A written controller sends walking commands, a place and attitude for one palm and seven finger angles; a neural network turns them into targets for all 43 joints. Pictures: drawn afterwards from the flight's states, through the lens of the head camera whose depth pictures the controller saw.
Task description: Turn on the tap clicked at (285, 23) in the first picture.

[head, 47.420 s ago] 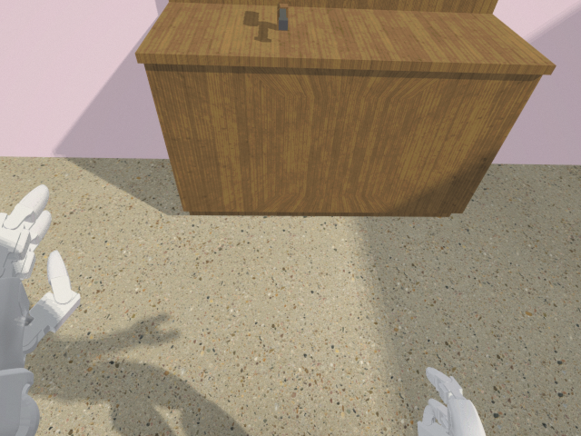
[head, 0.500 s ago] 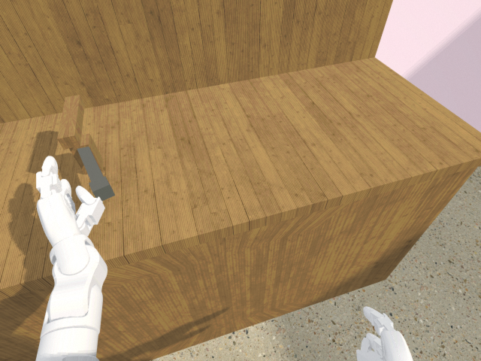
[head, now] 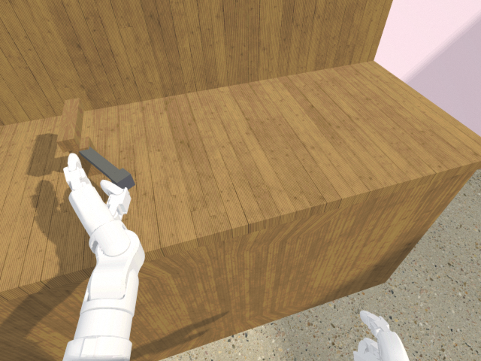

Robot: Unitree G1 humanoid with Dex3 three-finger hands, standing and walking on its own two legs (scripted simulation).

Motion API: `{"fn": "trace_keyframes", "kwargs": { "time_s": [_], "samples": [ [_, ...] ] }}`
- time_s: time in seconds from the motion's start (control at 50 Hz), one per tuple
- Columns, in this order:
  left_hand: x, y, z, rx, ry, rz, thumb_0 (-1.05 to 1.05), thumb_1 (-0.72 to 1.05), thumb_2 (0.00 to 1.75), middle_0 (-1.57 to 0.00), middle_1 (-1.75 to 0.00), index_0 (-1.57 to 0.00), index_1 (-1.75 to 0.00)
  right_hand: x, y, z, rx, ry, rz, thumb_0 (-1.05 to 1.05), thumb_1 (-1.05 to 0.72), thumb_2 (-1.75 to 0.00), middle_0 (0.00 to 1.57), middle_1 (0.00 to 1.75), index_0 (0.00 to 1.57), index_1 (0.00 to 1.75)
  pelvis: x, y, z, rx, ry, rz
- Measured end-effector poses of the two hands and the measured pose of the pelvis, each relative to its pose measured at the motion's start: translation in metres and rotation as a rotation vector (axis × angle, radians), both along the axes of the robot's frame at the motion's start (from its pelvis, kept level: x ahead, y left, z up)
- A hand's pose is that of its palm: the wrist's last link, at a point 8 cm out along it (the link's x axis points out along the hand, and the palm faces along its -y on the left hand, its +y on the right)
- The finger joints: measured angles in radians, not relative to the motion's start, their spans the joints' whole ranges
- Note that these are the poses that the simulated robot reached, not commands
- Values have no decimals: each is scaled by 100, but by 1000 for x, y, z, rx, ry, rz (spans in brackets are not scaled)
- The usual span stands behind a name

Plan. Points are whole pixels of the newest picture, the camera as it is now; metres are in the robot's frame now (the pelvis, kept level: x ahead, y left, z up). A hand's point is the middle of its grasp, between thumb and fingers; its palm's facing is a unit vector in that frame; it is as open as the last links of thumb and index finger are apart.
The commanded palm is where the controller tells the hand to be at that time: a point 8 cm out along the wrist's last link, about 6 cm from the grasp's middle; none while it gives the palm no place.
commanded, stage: push the lever round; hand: left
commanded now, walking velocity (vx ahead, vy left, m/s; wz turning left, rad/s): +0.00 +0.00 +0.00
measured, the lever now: (122, 180) +0.38 +0.24 +0.11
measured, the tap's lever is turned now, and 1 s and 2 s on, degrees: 32 57 83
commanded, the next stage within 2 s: lift the hand up off the lever in 1.70 s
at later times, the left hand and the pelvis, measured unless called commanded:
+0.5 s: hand (144, 184) +0.37 +0.20 +0.11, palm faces +0.76 -0.65 -0.05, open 7.7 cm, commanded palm +0.32 +0.22 +0.11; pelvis +0.00 +0.00 +0.00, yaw +1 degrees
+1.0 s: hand (160, 170) +0.41 +0.18 +0.11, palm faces +0.82 -0.57 -0.10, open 7.6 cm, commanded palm +0.35 +0.19 +0.11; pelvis -0.01 -0.01 -0.01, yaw +1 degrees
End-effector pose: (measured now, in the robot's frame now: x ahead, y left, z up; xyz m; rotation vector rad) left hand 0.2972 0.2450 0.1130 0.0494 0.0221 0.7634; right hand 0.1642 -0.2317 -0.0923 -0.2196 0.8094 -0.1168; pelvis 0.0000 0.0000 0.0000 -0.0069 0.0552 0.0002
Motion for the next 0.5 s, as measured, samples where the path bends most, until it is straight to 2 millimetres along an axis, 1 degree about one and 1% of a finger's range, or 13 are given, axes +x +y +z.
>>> {"fn": "trace_keyframes", "kwargs": {
  "time_s": [0.08,0.28,0.4,0.5],
  "samples": [
    [2,-8,0,-12,0,12,1,93,91,-15,-15,-15,-15,1,2,0,7,6,4,1,-91,-90,20,30,20,30,1,0,0,1,1,-1],
    [4,-17,1,-19,10,58,2,93,91,-15,-15,-15,-15,6,5,0,16,9,20,1,-91,-90,20,30,20,30,0,-1,0,1,-3,5],
    [11,-24,2,-26,21,78,1,93,91,-15,-15,-15,-15,7,6,-2,19,18,28,1,-91,-90,20,30,20,30,-3,-3,-1,0,3,10],
    [18,-30,2,-31,32,99,1,93,91,-15,-15,-15,-15,4,6,-4,25,30,29,1,-91,-90,20,30,20,30,-4,-5,-1,0,11,10]
  ]
}}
